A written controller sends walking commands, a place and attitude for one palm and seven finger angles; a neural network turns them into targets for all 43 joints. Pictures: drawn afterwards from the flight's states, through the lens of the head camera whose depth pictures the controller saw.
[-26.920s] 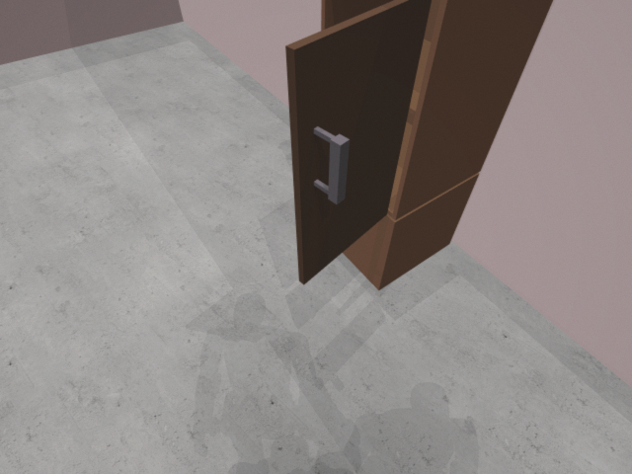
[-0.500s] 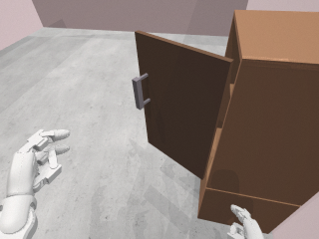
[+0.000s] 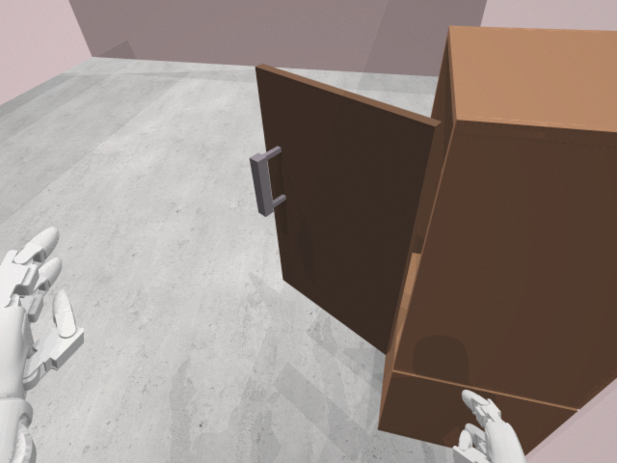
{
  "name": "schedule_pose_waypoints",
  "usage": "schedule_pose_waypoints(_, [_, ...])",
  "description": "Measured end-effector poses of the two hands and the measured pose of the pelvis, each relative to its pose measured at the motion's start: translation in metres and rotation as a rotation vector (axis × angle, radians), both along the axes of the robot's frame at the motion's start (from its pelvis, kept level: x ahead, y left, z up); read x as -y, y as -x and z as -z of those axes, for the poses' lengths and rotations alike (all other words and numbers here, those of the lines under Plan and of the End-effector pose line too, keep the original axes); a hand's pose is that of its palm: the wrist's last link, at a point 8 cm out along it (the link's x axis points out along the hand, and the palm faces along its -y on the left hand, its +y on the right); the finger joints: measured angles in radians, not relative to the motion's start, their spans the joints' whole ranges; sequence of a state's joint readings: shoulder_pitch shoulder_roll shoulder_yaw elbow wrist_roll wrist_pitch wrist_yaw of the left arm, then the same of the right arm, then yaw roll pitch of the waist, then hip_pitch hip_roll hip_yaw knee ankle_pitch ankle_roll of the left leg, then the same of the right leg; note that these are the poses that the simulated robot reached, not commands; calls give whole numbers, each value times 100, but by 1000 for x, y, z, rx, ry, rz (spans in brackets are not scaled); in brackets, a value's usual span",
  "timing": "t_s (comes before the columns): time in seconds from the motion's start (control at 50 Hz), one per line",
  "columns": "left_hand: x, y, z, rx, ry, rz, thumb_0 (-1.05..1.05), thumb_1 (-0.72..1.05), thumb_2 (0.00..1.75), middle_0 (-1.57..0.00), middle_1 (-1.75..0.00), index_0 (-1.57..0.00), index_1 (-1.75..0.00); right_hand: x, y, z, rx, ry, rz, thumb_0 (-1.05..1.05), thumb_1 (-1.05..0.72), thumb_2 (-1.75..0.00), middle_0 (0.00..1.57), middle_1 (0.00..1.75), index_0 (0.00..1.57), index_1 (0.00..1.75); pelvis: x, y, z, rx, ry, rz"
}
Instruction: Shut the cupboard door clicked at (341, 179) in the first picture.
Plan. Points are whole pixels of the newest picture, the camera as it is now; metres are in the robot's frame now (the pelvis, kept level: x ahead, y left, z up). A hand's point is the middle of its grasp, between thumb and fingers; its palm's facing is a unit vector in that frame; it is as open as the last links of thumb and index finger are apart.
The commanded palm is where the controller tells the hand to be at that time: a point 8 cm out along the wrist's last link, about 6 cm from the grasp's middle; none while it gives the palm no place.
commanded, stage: step back with the hand held close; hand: left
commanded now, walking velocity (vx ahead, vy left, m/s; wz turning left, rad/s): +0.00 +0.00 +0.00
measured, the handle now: (270, 181) +0.63 +0.16 +0.03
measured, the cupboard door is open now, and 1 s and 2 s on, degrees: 61 61 61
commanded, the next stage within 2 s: stop stepping back and stand still in 1.36 s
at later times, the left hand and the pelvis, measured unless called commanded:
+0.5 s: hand (50, 335) +0.19 +0.29 +0.15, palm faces +0.34 -0.80 -0.50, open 7.4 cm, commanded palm +0.12 +0.33 +0.17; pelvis -0.02 +0.03 -0.01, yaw -1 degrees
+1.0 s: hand out of the picture +0.06 +0.30 +0.16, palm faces +0.50 -0.76 -0.43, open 7.4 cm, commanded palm +0.01 +0.34 +0.17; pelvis -0.12 +0.03 -0.02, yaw +2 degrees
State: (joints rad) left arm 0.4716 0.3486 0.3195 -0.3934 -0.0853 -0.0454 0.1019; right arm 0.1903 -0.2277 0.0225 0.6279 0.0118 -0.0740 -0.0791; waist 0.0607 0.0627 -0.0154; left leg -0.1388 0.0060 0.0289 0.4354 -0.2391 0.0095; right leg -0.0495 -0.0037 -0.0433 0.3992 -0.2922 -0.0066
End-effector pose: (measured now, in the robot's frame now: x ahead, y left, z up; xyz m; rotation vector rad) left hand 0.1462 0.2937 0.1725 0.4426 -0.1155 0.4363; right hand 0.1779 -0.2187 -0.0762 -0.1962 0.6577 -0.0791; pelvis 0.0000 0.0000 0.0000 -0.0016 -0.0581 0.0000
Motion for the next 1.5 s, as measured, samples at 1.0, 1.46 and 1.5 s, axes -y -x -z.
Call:
schedule_pose_waypoints(1.0, [-43, 128, -6, 171, -149, 9, 1, 89, 90, -21, -31, -21, -31, -20, 132, 14, -98, 90, 13, 2, -90, -90, 20, 30, 21, 30, -31, 116, 19, -50, 43, -41])
schedule_pose_waypoints(1.46, [-42, 206, -15, 218, -155, 113, 1, 89, 90, -21, -31, -21, -31, -44, 218, 15, -67, 43, 16, 2, -90, -90, 20, 30, 21, 30, -42, 212, 18, -98, 41, 42])
schedule_pose_waypoints(1.5, [-44, 205, -16, 234, -137, 124, 1, 88, 90, -21, -31, -21, -31, -44, 232, 11, -83, 47, 44, 2, -90, -90, 20, 30, 21, 30, -44, 213, 15, -92, 15, 52])
